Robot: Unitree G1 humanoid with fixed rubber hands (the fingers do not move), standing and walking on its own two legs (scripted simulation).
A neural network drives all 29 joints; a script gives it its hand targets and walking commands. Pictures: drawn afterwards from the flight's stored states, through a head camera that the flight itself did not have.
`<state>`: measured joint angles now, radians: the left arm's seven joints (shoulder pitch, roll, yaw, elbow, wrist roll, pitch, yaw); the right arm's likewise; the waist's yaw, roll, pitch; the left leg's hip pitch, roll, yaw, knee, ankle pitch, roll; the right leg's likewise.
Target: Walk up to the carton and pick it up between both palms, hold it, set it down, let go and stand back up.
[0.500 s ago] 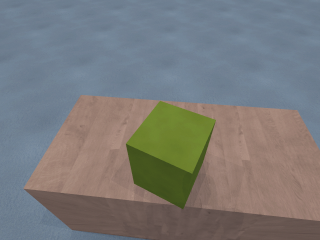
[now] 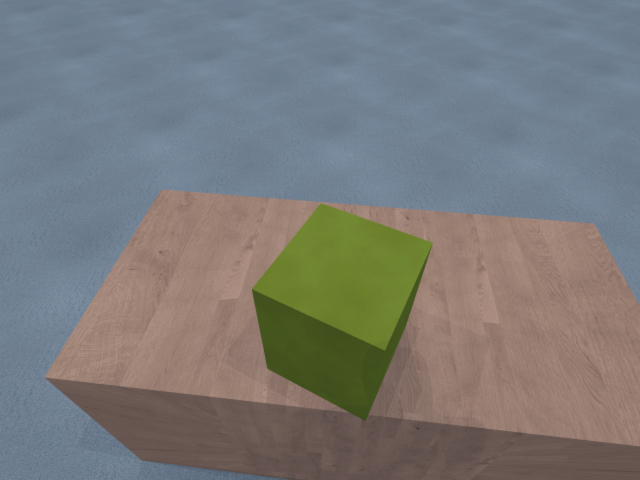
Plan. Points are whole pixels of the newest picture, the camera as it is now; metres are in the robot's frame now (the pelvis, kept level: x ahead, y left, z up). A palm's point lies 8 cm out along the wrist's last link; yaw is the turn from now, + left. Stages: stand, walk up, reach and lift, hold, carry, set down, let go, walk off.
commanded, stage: stand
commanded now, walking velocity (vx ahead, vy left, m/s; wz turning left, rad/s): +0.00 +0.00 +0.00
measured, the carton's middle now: (343, 311) +0.42 -0.02 -0.09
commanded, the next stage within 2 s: none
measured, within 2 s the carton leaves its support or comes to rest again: neither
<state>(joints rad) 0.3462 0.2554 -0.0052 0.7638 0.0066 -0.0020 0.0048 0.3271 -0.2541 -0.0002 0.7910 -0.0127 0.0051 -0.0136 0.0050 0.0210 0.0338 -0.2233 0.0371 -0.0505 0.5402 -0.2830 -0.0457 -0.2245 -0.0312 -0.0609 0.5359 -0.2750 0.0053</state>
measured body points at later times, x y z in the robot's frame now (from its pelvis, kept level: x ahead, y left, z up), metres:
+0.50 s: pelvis +0.00 +0.00 +0.00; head +0.01 +0.00 +0.45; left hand +0.06 +0.26 -0.12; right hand +0.06 -0.26 -0.13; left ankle +0.01 +0.15 -0.73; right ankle +0.01 -0.12 -0.73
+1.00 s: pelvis +0.00 +0.00 +0.00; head +0.01 +0.00 +0.45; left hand +0.05 +0.26 -0.13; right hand +0.04 -0.25 -0.13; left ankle +0.01 +0.15 -0.73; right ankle +0.01 -0.12 -0.73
